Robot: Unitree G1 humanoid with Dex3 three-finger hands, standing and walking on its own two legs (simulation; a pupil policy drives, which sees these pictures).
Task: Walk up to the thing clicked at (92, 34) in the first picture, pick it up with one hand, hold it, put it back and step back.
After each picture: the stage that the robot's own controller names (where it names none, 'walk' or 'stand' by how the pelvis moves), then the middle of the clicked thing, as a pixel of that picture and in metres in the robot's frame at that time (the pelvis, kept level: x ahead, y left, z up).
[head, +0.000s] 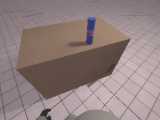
stand; (90, 32) +0.76 +0.05 +0.12
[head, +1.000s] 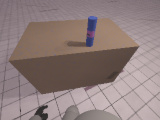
rise first; (90, 33) +0.69 +0.07 +0.15
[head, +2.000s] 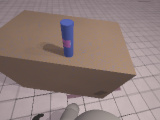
rise first; (68, 41) +0.46 +0.23 +0.16
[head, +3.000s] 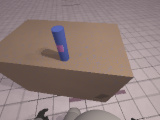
stand; (61, 46) +0.46 +0.23 +0.15
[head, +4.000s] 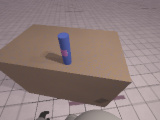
stand; (65, 50) +0.46 +0.21 +0.12
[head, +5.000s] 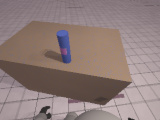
stand; (65, 49) +0.46 +0.22 +0.13
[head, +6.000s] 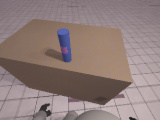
stand; (65, 47) +0.47 +0.21 +0.13
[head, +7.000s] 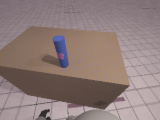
stand; (62, 53) +0.44 +0.23 +0.12
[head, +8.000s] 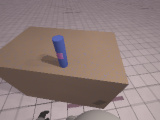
stand; (61, 53) +0.44 +0.24 +0.12
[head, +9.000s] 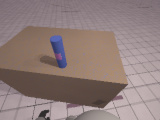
rise first; (59, 53) +0.43 +0.24 +0.12
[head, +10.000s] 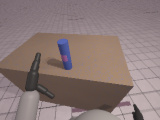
rise first; (65, 56) +0.43 +0.23 +0.13
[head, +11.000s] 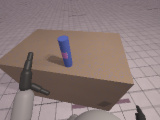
go down; (66, 53) +0.44 +0.24 +0.13
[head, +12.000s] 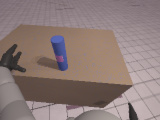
go down; (60, 55) +0.40 +0.21 +0.14
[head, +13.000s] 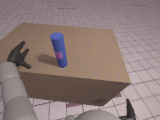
close in; (60, 52) +0.43 +0.22 +0.14
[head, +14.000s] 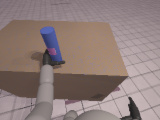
close; (53, 48) +0.43 +0.24 +0.16
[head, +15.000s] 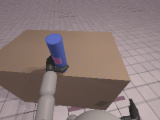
lift; (59, 56) +0.33 +0.20 +0.22
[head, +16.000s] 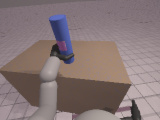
lift; (64, 43) +0.32 +0.17 +0.34
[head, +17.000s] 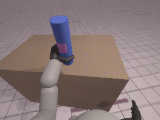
hold; (64, 45) +0.33 +0.16 +0.31
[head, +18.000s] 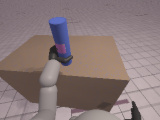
hold; (63, 45) +0.33 +0.17 +0.30
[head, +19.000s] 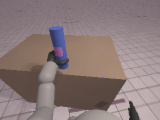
crouch; (60, 50) +0.36 +0.21 +0.25
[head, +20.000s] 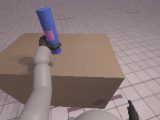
lower; (51, 34) +0.44 +0.24 +0.30
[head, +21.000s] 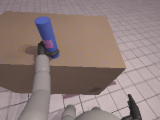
lower; (49, 41) +0.46 +0.25 +0.18
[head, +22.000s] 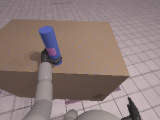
lower; (52, 48) +0.42 +0.24 +0.17
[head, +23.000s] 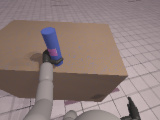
lower; (54, 49) +0.42 +0.24 +0.17
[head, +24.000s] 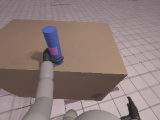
lower; (54, 48) +0.43 +0.23 +0.17
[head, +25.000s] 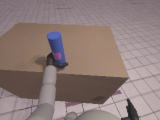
open; (58, 53) +0.40 +0.22 +0.16
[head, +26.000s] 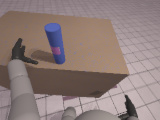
sink last; (57, 47) +0.42 +0.21 +0.17
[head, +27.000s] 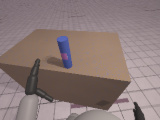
sink last; (65, 54) +0.43 +0.23 +0.14
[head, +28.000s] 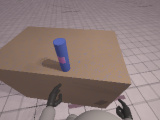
stand; (63, 57) +0.39 +0.21 +0.13
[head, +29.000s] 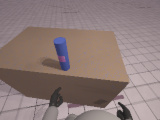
stand; (63, 56) +0.40 +0.22 +0.13
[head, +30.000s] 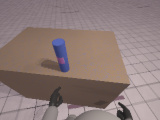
stand; (62, 57) +0.39 +0.22 +0.13
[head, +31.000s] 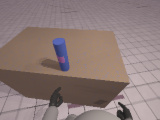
stand; (62, 56) +0.40 +0.22 +0.13
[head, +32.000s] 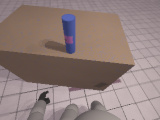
walk; (69, 37) +0.50 +0.17 +0.15
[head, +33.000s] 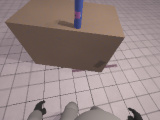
walk; (78, 14) +0.83 +0.19 +0.14
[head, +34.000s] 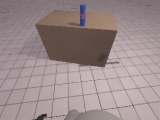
stand; (82, 16) +1.16 +0.20 +0.14
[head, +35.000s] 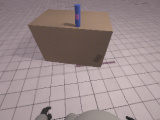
stand; (77, 16) +1.12 +0.23 +0.13
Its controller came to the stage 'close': yes
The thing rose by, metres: 0.21
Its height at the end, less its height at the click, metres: +0.00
